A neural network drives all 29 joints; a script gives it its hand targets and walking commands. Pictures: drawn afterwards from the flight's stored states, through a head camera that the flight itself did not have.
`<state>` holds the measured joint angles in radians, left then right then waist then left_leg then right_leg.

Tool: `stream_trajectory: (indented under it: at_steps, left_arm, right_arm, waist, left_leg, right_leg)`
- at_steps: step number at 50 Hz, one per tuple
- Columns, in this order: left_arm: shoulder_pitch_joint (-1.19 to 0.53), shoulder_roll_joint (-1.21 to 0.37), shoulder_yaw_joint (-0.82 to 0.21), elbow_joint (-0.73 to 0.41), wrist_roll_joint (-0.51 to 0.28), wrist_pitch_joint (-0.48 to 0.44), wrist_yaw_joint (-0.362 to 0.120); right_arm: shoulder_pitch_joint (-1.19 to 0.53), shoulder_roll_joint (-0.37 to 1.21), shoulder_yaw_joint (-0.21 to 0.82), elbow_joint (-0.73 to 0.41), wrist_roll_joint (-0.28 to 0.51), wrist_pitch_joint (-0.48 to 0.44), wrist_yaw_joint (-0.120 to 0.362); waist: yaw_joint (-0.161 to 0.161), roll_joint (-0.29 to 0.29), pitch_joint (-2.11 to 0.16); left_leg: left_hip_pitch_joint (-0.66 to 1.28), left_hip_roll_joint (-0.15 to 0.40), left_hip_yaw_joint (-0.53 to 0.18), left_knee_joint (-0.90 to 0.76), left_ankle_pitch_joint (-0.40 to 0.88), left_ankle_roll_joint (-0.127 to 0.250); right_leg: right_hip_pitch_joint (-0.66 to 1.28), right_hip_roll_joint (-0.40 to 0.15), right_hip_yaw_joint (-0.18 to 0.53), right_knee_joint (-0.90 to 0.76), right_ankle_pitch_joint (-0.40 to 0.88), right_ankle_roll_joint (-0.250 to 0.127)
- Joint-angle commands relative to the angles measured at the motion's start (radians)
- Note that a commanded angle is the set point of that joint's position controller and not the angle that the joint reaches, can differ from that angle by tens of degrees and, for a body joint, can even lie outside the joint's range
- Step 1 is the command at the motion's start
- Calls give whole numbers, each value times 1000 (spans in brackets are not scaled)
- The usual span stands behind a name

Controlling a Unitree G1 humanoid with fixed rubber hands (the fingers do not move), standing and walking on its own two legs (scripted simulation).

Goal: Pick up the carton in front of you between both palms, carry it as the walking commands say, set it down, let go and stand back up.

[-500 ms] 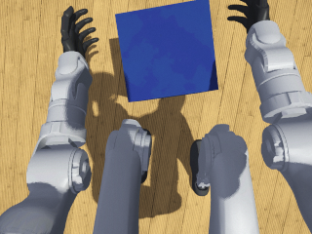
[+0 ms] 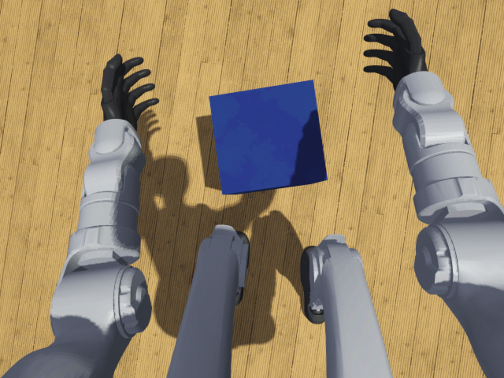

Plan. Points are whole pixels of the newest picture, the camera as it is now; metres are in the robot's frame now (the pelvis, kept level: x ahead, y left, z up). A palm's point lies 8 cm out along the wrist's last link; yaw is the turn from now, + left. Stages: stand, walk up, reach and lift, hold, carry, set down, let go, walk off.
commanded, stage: set down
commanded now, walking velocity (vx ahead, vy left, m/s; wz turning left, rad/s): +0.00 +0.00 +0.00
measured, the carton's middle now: (267, 147) +0.47 +0.04 -0.41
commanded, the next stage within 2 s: let go in 0.26 s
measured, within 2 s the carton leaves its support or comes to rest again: neither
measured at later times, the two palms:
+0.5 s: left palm (58, 118) +0.42 +0.24 +0.03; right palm (483, 72) +0.48 -0.17 +0.02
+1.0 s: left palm out of the picture +0.29 +0.24 +0.16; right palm out of the picture +0.32 -0.21 +0.14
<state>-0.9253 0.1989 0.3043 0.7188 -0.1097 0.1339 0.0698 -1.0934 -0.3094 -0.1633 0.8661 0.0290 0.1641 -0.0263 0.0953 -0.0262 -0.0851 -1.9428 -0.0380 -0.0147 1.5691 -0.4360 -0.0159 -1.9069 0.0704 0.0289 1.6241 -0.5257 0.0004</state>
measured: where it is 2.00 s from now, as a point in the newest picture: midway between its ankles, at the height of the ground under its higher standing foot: (273, 289)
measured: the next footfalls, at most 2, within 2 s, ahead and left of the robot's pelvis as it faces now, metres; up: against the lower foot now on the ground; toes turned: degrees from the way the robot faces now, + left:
none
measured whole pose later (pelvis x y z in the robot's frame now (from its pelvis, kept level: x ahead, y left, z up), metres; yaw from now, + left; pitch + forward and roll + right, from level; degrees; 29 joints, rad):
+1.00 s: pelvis +0.11 +0.01 +0.23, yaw +0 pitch +13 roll +0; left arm 0.15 0.19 0.05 0.45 -0.03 -0.02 -0.06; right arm 0.06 -0.19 -0.09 0.53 -0.03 -0.02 0.01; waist 0.05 0.02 -0.02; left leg -0.50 -0.04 -0.04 0.52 -0.25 0.01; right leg -0.45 0.03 0.06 0.53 -0.30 0.00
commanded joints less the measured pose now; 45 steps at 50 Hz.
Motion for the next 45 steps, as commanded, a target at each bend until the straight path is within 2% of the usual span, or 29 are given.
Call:
stream_trajectory:
  at_steps: [1, 12, 16, 22, 26, 29, 32, 37, 41, 45]
  left_arm:
    - [-152, 107, 20, -103, 13, -21, -12]
    - [-104, 82, 42, -76, 58, -49, -37]
    - [-49, 67, 45, -62, 93, -60, -55]
    - [184, 84, 16, -126, 166, -74, -105]
    - [334, 104, -38, -205, 177, -81, -138]
    - [428, 100, -81, -239, 156, -92, -152]
    - [538, 87, -120, -246, 127, -109, -159]
    - [752, 70, -167, -251, 98, -137, -152]
    - [904, 67, -197, -286, 85, -157, -138]
    - [1025, 72, -218, -333, 81, -172, -128]
  right_arm:
    - [-219, -89, -22, -100, -11, -20, 6]
    - [-166, -68, -46, -65, -33, -49, 32]
    - [-93, -39, -67, -55, -68, -57, 29]
    - [179, 42, -84, -170, -137, -60, -22]
    - [345, 67, -66, -302, -133, -80, -43]
    - [440, 68, -42, -363, -115, -101, -37]
    - [557, 66, -22, -368, -94, -123, -20]
    - [790, 62, 3, -341, -76, -156, 5]
    - [948, 51, 22, -354, -68, -181, 16]
    - [1063, 41, 37, -394, -63, -202, 26]
  waist:
    - [24, -73, -991]
    - [28, -59, -911]
    - [13, -55, -907]
    - [-1, -37, -958]
    - [1, -5, -848]
    - [-7, 16, -732]
    - [-20, 30, -639]
    - [-32, 50, -549]
    - [-39, 54, -467]
    - [-48, 44, -359]
  left_leg:
    - [627, -28, 94, -181, 322, -43]
    - [793, -19, 70, -405, 374, -39]
    - [860, -16, 62, -477, 392, -38]
    - [1069, -19, 52, -581, 475, -19]
    - [1245, -9, 24, -664, 507, -1]
    - [1350, 5, -2, -720, 515, 3]
    - [1444, 16, -24, -764, 550, 2]
    - [1616, 29, -51, -820, 699, -6]
    - [1740, 30, -60, -884, 787, -11]
    - [1813, 25, -56, -969, 789, -13]
  right_leg:
    - [589, 23, -46, -234, 279, 25]
    - [738, 7, -19, -458, 338, 27]
    - [809, 1, -12, -537, 370, 32]
    - [994, 1, -7, -657, 476, 41]
    - [1044, 1, -8, -747, 459, 35]
    - [1052, -2, -9, -805, 425, 27]
    - [1067, -4, -12, -850, 417, 21]
    - [1125, -3, -11, -917, 455, 16]
    - [1224, -6, -5, -996, 500, 14]
    - [1381, -12, 1, -1086, 542, 11]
